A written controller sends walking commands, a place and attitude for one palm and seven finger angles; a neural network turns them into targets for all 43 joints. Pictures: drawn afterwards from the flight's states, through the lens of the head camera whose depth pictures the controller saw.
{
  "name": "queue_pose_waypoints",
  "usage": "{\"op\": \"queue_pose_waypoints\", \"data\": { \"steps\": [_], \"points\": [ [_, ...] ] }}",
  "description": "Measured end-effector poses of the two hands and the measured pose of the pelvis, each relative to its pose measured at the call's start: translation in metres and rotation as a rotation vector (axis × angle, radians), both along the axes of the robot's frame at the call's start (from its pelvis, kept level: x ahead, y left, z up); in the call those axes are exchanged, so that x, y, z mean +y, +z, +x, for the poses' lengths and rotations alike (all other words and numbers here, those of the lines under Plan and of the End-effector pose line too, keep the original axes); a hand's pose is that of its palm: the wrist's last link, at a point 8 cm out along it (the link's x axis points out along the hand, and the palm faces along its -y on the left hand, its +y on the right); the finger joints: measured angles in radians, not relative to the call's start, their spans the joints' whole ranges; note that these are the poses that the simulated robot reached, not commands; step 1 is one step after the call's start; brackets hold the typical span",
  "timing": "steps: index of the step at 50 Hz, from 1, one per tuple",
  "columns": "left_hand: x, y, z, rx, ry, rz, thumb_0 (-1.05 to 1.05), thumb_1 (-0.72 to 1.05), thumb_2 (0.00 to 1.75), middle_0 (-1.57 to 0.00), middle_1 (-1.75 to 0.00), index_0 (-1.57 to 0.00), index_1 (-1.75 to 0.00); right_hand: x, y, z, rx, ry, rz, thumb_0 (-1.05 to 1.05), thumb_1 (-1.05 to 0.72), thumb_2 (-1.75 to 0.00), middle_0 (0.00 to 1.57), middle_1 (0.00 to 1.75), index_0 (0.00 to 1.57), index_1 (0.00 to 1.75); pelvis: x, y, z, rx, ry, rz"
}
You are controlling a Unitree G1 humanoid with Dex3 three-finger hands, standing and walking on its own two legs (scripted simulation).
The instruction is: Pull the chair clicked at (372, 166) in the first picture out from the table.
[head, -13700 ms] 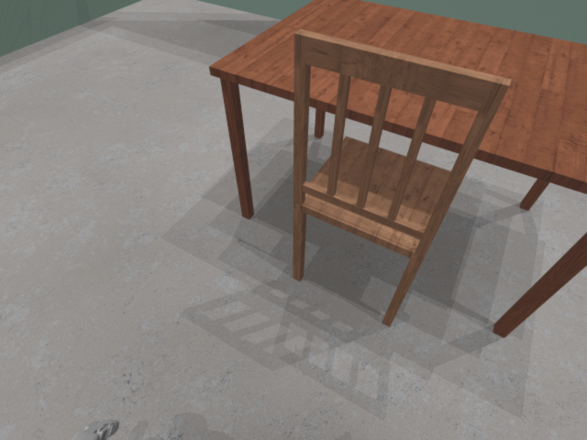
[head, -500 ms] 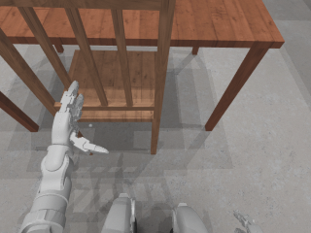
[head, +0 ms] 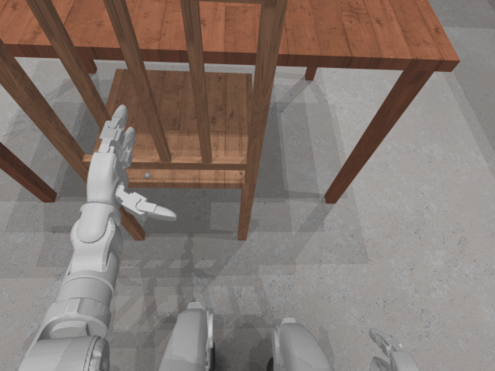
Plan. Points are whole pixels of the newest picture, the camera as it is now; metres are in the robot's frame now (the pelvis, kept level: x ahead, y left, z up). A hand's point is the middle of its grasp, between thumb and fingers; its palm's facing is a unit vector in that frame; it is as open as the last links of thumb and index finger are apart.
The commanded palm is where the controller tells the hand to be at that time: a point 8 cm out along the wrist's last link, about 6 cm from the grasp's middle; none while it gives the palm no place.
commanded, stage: push the fingers through the gap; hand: left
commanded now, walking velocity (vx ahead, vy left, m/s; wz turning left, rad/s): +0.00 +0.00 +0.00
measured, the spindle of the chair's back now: (147, 100) +0.54 +0.18 +0.06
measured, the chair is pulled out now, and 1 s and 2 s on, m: -0.01 -0.01 -0.01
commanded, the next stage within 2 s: hook a spindle and tug to test in 1.26 s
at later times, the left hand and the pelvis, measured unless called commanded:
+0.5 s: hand (153, 148) +0.47 +0.16 +0.03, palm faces +0.01 -1.00 -0.04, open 16.9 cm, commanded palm +0.45 +0.20 +0.03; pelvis +0.00 +0.00 +0.00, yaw -1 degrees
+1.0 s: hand (155, 129) +0.50 +0.17 +0.03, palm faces +0.01 -1.00 -0.03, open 16.9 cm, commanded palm +0.48 +0.20 +0.03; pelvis +0.00 +0.00 -0.01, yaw -2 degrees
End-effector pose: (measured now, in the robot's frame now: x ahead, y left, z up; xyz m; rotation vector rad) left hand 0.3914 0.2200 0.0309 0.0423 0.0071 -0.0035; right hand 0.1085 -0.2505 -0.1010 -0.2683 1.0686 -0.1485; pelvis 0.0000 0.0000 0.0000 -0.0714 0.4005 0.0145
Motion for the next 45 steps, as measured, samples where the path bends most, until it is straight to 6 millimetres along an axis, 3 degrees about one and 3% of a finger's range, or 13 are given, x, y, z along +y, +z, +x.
{"op": "queue_pose_waypoints", "data": {
  "steps": [17,27,45],
  "points": [
    [0.001,0.001,0.032,0.004,0.005,0.002,-0.01,-0.5,0.3,-0.06,-0.08,-0.06,-0.08,-0.008,-0.006,-0.042,0.136,-0.066,-0.005,0.0,-0.91,-0.9,0.2,0.3,0.2,0.3,-0.001,-0.001,0.004,0.024,-0.012,0.002],
    [-0.003,0.0,0.059,-0.004,0.015,-0.002,-0.01,-0.5,0.3,-0.06,-0.08,-0.06,-0.08,-0.012,-0.01,-0.055,0.179,-0.085,-0.02,0.0,-0.91,-0.9,0.2,0.3,0.2,0.3,-0.001,-0.005,0.003,0.046,-0.016,-0.002],
    [0.003,-0.001,0.085,0.01,0.018,-0.01,-0.01,-0.5,0.3,-0.06,-0.08,-0.06,-0.08,-0.009,-0.014,-0.078,0.27,-0.105,-0.02,0.0,-0.91,-0.9,0.2,0.3,0.2,0.3,0.0,-0.01,0.003,0.071,-0.017,-0.012]
  ]
}}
